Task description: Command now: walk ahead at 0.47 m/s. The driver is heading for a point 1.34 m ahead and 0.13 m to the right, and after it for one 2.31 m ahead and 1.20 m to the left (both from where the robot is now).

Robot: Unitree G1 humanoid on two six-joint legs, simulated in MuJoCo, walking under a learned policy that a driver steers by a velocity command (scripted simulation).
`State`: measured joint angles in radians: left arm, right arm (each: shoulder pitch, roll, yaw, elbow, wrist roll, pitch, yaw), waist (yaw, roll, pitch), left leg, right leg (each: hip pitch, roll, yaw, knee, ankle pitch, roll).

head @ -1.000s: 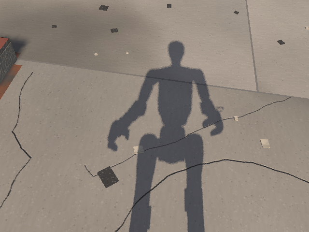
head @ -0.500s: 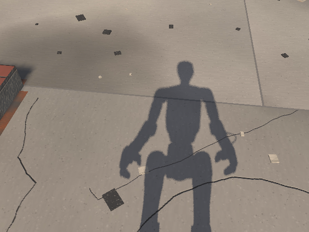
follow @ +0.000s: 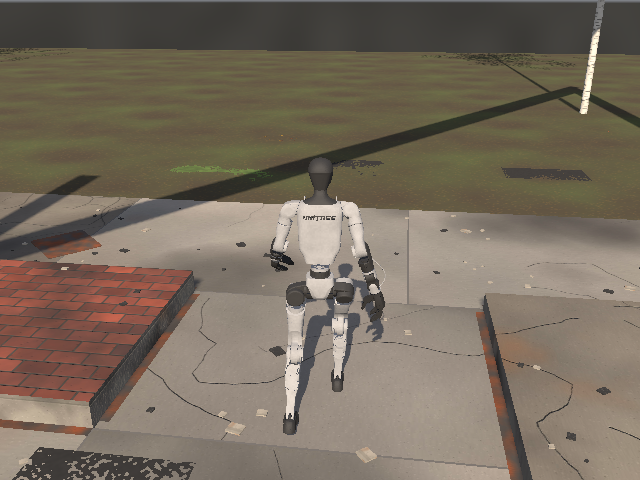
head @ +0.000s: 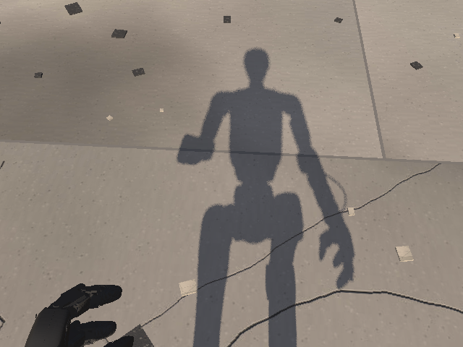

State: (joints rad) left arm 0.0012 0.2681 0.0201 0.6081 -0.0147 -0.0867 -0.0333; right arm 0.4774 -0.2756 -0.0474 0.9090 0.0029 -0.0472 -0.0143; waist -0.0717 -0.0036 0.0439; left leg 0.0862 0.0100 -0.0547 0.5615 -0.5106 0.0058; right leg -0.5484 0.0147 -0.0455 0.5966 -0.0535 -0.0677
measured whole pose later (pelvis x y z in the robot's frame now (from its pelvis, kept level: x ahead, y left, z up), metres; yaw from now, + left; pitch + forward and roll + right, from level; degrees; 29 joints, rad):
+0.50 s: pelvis +0.25 +0.02 +0.03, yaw +0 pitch +2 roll -2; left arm 0.37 0.30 0.05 0.86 -0.02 -0.06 -0.01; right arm 0.06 -0.26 -0.02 0.72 0.02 -0.08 0.03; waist 0.09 0.03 0.01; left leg -0.52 0.07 -0.02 0.51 -0.03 0.01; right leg 0.02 0.05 -0.03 0.26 -0.32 -0.02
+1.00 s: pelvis +0.52 +0.03 +0.03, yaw -1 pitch +2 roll +2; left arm 0.04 0.26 0.02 0.73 -0.01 -0.08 -0.04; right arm 0.38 -0.28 -0.05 0.89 0.02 -0.07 0.00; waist -0.08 -0.04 0.02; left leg 0.06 -0.04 0.04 0.22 -0.31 0.02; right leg -0.58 -0.06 0.01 0.53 0.02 -0.02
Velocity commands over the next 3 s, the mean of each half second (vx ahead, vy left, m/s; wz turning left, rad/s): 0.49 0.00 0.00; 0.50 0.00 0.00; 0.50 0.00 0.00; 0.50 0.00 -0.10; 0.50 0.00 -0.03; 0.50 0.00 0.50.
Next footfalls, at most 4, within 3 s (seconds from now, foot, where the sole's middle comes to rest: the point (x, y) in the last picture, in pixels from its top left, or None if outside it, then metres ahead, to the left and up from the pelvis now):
0.54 left None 0.43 0.15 -0.75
1.06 right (256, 250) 0.73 -0.10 -0.75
1.60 left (181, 177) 1.03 0.13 -0.75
2.16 right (248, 117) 1.31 -0.13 -0.75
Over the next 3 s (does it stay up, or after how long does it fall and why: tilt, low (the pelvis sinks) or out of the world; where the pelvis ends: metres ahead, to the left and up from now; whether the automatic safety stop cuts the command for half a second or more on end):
stays up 1.63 -0.02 0.04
